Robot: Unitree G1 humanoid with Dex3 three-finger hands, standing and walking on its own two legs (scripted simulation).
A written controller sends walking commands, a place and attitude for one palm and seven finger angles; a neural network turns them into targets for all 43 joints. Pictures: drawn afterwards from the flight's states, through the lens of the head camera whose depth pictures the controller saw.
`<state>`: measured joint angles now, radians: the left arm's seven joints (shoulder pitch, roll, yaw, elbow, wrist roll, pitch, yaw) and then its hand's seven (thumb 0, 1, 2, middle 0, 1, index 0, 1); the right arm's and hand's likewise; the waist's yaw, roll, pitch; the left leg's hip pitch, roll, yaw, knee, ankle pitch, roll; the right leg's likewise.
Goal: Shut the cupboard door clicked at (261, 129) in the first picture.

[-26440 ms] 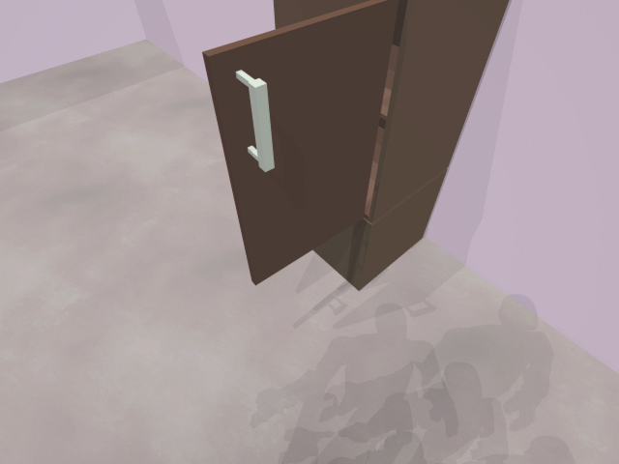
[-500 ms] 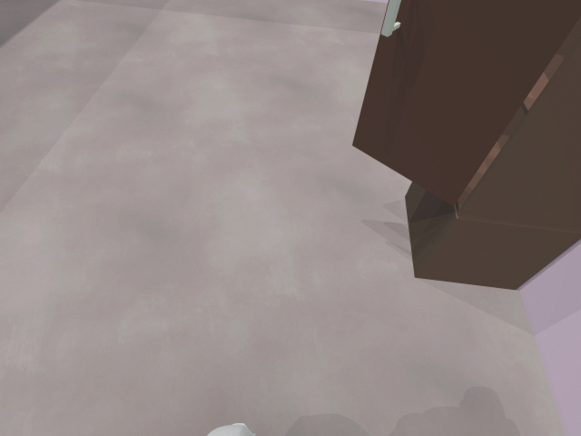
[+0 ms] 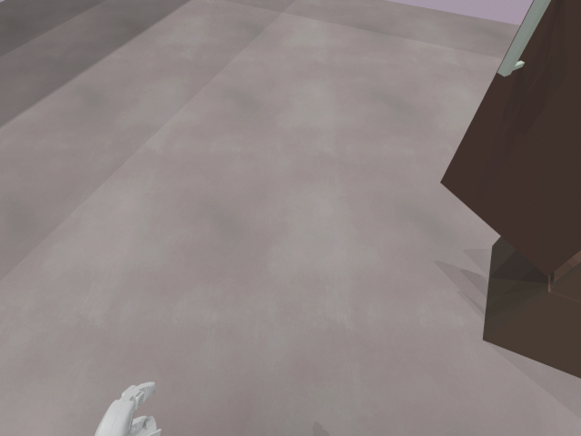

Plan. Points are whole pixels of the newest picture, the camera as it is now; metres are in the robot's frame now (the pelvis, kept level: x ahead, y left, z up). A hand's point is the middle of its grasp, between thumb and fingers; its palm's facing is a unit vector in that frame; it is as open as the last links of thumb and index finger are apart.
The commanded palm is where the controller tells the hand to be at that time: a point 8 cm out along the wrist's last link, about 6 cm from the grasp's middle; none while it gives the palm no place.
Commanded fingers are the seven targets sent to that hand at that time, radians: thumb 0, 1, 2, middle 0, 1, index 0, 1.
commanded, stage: walk to a spot facing it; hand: left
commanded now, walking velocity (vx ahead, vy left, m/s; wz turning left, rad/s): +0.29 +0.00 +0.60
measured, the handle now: (529, 34) +0.80 -0.46 +0.14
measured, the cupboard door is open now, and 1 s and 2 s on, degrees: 54 54 54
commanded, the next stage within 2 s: turn to face it in 0.38 s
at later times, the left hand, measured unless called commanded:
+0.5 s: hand out of the picture +0.07 +0.24 -0.19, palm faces +0.38 -0.90 -0.23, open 7.4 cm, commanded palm none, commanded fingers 0.00 0.90 0.90 -0.20 -0.30 -0.20 -0.30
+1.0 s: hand (143, 308) +0.36 +0.29 -0.17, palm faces +0.19 -0.96 -0.20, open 7.4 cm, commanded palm none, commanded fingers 0.00 0.90 0.90 -0.20 -0.30 -0.20 -0.30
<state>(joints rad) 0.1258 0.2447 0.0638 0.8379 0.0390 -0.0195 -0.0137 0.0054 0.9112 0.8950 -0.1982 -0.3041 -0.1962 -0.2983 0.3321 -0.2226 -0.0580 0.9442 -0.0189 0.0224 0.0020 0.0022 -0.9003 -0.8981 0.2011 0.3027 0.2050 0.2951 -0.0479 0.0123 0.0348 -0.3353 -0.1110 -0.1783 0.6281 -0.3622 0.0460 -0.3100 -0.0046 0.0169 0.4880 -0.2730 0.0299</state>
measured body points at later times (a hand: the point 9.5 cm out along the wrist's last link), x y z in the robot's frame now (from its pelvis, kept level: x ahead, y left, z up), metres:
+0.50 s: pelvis +0.17 +0.07 -0.02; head +0.22 +0.11 +0.42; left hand +0.05 +0.29 -0.18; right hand +0.41 -0.12 -0.13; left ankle +0.21 +0.15 -0.73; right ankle +0.12 -0.11 -0.64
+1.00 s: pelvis +0.32 +0.10 +0.00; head +0.37 +0.11 +0.44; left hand +0.35 +0.34 -0.16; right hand +0.40 -0.14 -0.15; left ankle +0.25 +0.20 -0.67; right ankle +0.37 +0.00 -0.73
